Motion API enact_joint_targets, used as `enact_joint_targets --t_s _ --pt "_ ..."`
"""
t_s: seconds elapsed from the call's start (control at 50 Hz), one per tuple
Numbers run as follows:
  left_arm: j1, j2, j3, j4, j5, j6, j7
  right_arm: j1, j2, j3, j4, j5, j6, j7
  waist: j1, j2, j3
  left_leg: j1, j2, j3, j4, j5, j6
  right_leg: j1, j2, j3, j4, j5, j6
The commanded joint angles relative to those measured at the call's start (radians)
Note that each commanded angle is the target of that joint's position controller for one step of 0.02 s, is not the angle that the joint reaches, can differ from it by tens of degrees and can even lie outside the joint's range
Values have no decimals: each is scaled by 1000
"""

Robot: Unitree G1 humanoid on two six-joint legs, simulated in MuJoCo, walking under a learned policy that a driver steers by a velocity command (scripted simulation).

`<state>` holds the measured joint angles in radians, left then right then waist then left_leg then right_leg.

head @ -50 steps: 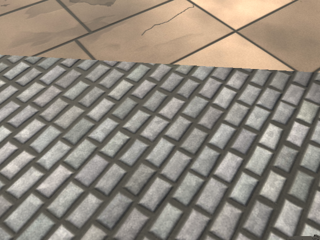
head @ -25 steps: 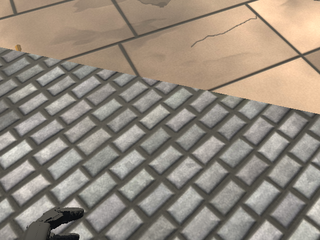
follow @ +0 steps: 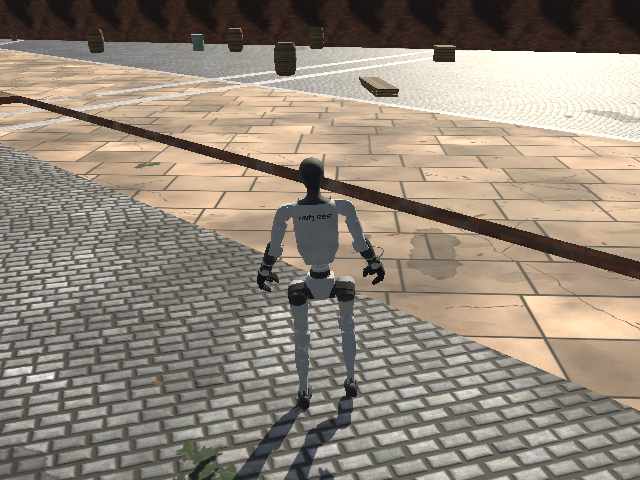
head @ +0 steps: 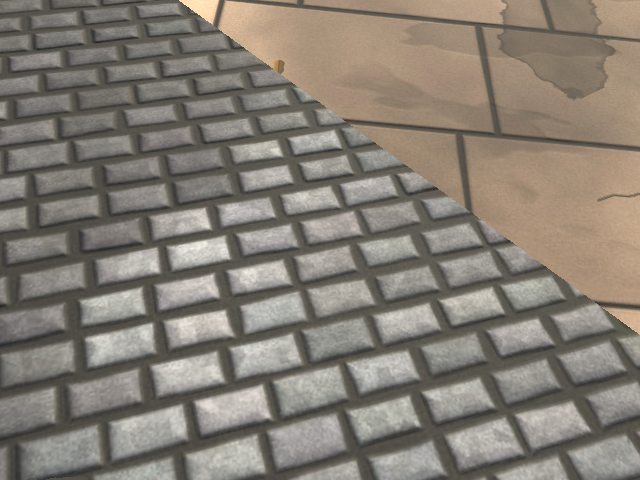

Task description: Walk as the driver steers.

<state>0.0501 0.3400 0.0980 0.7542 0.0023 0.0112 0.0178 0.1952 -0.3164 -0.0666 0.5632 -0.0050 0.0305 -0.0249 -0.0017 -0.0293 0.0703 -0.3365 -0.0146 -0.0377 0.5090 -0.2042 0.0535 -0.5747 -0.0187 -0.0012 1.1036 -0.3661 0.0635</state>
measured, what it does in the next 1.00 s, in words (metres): steps on the spot, turning right: right foot, then left foot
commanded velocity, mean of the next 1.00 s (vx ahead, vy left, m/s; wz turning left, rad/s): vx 0.01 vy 0.00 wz -0.46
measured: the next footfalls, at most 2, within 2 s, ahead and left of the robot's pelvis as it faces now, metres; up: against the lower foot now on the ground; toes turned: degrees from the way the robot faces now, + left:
right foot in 0.22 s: +0.06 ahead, -0.15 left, +0.00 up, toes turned -4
left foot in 0.52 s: +0.10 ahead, +0.09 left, +0.00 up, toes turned -23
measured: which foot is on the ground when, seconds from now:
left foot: down 0.00-0.26, up 0.28-0.50, down 0.52-0.98, up 1.00-1.00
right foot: up 0.00-0.20, down 0.22-0.52, up 0.54-0.96, down 0.98-1.00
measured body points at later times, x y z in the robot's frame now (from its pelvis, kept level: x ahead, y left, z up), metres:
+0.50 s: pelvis +0.02 +0.00 +0.00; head +0.07 -0.01 +0.44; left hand +0.21 +0.27 -0.11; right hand +0.14 -0.31 -0.08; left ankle +0.06 +0.11 -0.73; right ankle +0.02 -0.15 -0.74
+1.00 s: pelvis +0.02 -0.02 +0.00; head +0.05 -0.04 +0.44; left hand +0.33 +0.08 -0.09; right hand -0.05 -0.32 -0.11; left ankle +0.07 +0.10 -0.74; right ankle -0.05 -0.12 -0.75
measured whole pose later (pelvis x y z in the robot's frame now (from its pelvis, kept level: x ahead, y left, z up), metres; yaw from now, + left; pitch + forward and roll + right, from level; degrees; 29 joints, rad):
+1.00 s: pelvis +0.02 -0.02 +0.00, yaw -32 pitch +2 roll +0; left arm 0.08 0.26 0.05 0.63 0.00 0.06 0.00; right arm 0.22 -0.30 -0.07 0.72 0.00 0.00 0.00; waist -0.06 0.00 0.04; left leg -0.24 0.07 0.14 0.52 -0.32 -0.01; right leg -0.25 -0.01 0.00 0.46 -0.23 -0.01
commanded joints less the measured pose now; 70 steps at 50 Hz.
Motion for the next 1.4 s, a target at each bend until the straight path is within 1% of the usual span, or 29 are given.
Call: enact_joint_targets --t_s 0.02,0.1,0.14,0.2,0.22,0.24,0.26,0.28,0.32,0.38,0.44,0.5,0.52,0.54,0.56,0.58,0.6,0.64,0.74,0.94,0.96,0.98,1.0,1.02,1.08,1.14,1.2,1.28,1.4 --pt "-6 40 -1 -53 -7 -8 -2 -31 -146 -36 -75 -2 -17 -13 -3 132 -216 227 221 -208 -116 427 176 -4 -13 31 -100 47 19" --pt "38 4 -28 -22 -10 0 -24 -62 -50 5 -40 -26 -21 -1 -19 166 -205 143 221 -148 -134 258 170 206 -55 12 -332 68 16" --pt "31 41 -22 -36 -18 3 -29 -57 -83 -1 -6 -30 -24 11 -27 179 -148 97 232 -153 -136 177 171 250 -34 -20 -388 54 2" --pt "53 86 -12 -55 -20 -6 -32 -52 -140 -23 20 -4 -16 0 -9 163 -97 129 232 -148 -72 186 136 244 -4 -50 -548 158 -43" --pt "59 106 -7 -63 -14 -8 -32 -31 -136 -27 28 2 -16 -8 -13 125 -95 141 207 -128 -26 136 97 249 -24 -6 -591 302 -69" --pt "66 166 9 -69 -11 -11 -27 -11 -118 -28 15 -13 -22 -17 -47 -3 -108 111 131 -52 71 58 43 273 -92 99 -578 570 -114" --pt "85 186 21 -62 -24 -11 -22 -39 -89 -24 -7 -29 -25 -23 -50 -141 -116 49 12 73 188 -20 -29 269 -165 266 -648 556 -211" --pt "117 188 26 -68 -17 -11 -20 -127 -71 -22 -27 -28 -27 -27 7 -211 -88 -73 -72 77 295 -138 -65 321 -235 443 -730 529 -307" --pt "202 171 25 -60 7 -34 -13 -181 -54 -26 -48 -5 -25 -24 59 -197 -131 -263 -80 -53 595 -472 -74 475 -303 563 -781 559 -381" --pt "89 141 31 -98 -41 -22 10 -151 -38 -29 -32 1 -32 -15 0 -98 -153 -257 -33 -74 419 -318 -88 491 -190 418 -726 522 -257" --pt "74 146 46 -125 -38 27 24 -127 5 -20 -15 14 -50 7 7 -134 -201 -91 -78 -36 207 -208 -107 431 -134 413 -709 493 -230" --pt "37 143 51 -155 -53 40 19 -9 -32 -41 28 22 -55 24 -35 -154 -214 109 -86 -15 -86 -35 -96 340 -98 454 -688 344 -195" --pt "49 114 42 -160 -55 40 19 28 -63 -55 44 19 -51 19 -39 -122 -213 234 -29 -35 -171 35 -74 242 -57 436 -649 186 -152" --pt "124 44 25 -149 -39 40 12 36 -135 -72 30 2 -42 5 -1 86 -223 353 207 -260 -223 -4 13 82 46 313 -422 -124 -87" --pt "138 62 34 -176 -32 24 13 -25 -189 -77 9 -53 -40 12 33 301 -157 239 403 -532 -277 36 151 -90 116 202 -204 -254 -46" --pt "150 139 54 -168 -23 15 11 -75 -146 -65 -19 -60 -53 10 52 241 -128 189 431 -512 -285 41 199 -88 23 191 -36 -210 -26" --pt "156 176 68 -143 -28 20 9 -131 -87 -48 -25 -46 -59 3 63 164 -93 152 363 -372 -269 29 169 -85 0 166 28 -132 -11" --pt "180 138 63 -115 -26 39 10 -168 -63 -39 -32 -17 -61 -16 58 128 -73 170 262 -188 -244 78 121 -114 -23 126 120 -6 23" --pt "53 47 18 -190 -24 33 -4 3 -96 -44 22 -22 -46 -26 -40 127 -112 301 273 -88 -226 308 193 -128 -32 73 -6 9 68" --pt "73 24 -5 -181 -17 39 -20 -27 -141 -51 77 33 -36 15 1 195 -158 267 288 7 -93 446 153 284 26 -38 -640 112 -33" --pt "101 17 -9 -165 -10 36 -20 4 -90 -29 103 38 -40 16 16 165 -165 188 255 19 -63 392 96 440 13 -5 -826 267 -70" --pt "141 43 -11 -156 4 34 -10 43 -18 3 115 9 -54 28 2 66 -237 64 201 50 -22 218 8 669 -104 125 -811 522 -98" --pt "132 92 -12 -169 26 36 5 68 34 28 105 -38 -68 47 -38 -160 -262 -104 129 94 78 -252 -69 787 -293 262 -672 940 -187" --pt "83 41 -20 -156 35 26 0 43 -17 16 104 -12 -60 42 -9 -160 -263 -60 122 49 109 -358 -105 623 -324 240 -693 752 -311" --pt "53 122 15 -151 24 6 6 -22 -160 -38 101 29 -24 20 34 -167 -137 -205 72 49 428 -379 -129 562 -294 193 -743 672 -315" --pt "1 60 1 -147 14 -3 20 71 -121 -52 119 43 19 3 -15 -120 -95 -237 79 4 671 -326 -155 448 -304 87 -784 609 -308" --pt "-23 27 -3 -139 18 -4 31 21 -73 -44 80 31 33 -2 -6 -107 -76 -269 108 32 597 -204 -167 453 -286 5 -808 483 -285" --pt "-7 79 20 -130 13 2 28 -29 -31 -26 12 25 29 36 18 -97 -117 -182 125 83 381 -178 -137 495 -315 -65 -773 536 -278" --pt "-6 103 40 -110 -37 -6 -11 69 -84 -64 -11 32 54 50 -52 -70 -147 64 53 161 70 -45 -25 444 -320 -168 -565 491 -154"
